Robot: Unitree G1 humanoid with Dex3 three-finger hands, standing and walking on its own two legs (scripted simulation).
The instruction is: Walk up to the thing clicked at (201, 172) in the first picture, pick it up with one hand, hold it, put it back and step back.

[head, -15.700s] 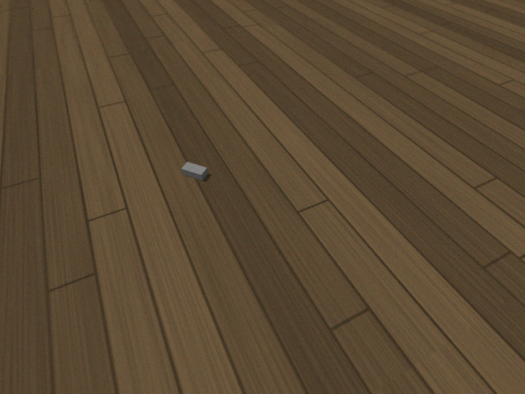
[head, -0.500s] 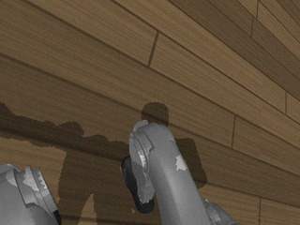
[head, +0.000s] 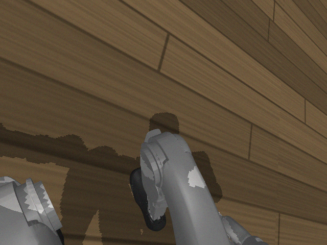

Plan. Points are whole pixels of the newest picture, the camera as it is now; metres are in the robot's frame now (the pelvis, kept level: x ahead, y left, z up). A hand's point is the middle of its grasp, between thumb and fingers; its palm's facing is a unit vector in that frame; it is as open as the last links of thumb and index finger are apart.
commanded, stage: rest palm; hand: left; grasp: from above
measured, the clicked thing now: out of the picture +0.46 +0.37 -0.28
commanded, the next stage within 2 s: close in 0.44 s
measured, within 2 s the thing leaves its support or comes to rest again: neither
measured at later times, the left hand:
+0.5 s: hand out of the picture +0.44 +0.36 -0.26, palm faces -0.42 -0.19 -0.89, open 14.3 cm
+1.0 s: hand out of the picture +0.44 +0.36 -0.24, palm faces -0.43 -0.17 -0.89, open 13.0 cm
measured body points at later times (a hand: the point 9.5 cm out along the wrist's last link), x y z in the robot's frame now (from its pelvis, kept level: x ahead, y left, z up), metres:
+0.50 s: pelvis +0.00 +0.00 +0.00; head +0.28 +0.15 +0.32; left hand +0.46 +0.36 -0.20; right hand +0.07 -0.25 -0.05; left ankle +0.06 +0.13 -0.26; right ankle +0.12 -0.14 -0.26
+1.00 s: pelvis +0.00 +0.00 +0.00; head +0.27 +0.15 +0.33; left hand +0.46 +0.37 -0.19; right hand +0.07 -0.24 -0.05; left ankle +0.06 +0.13 -0.26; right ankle +0.12 -0.14 -0.26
